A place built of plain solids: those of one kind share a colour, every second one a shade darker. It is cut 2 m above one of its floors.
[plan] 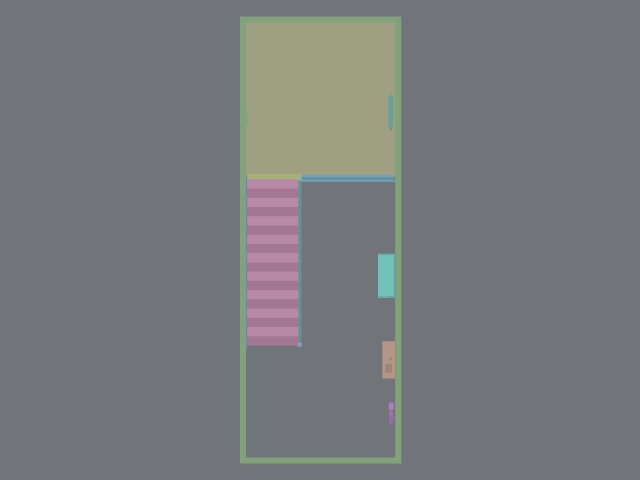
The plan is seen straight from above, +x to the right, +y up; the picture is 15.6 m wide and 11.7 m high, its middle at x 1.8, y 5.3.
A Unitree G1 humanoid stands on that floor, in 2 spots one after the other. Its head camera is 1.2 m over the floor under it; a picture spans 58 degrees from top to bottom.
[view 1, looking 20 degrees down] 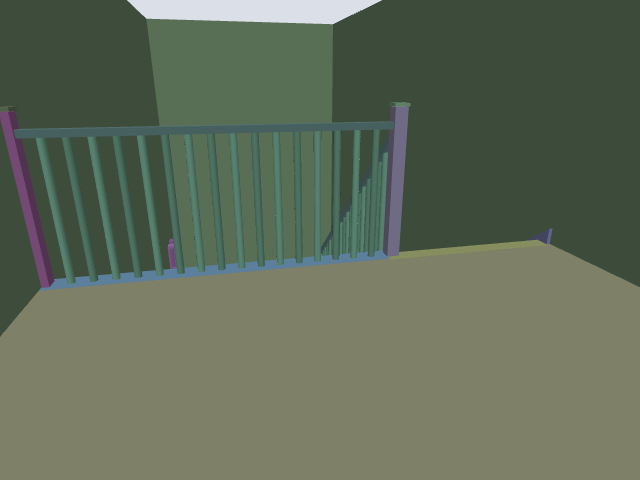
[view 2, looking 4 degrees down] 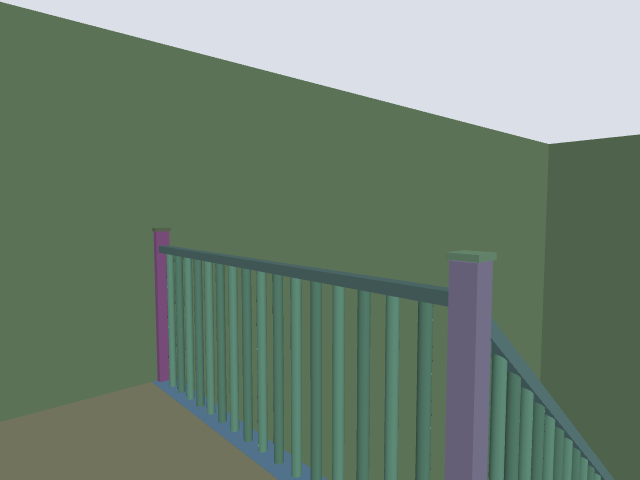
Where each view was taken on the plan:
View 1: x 2.49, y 9.60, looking -103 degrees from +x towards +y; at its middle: bal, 3.03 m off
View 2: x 0.65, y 7.99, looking -42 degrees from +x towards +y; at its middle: wall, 4.02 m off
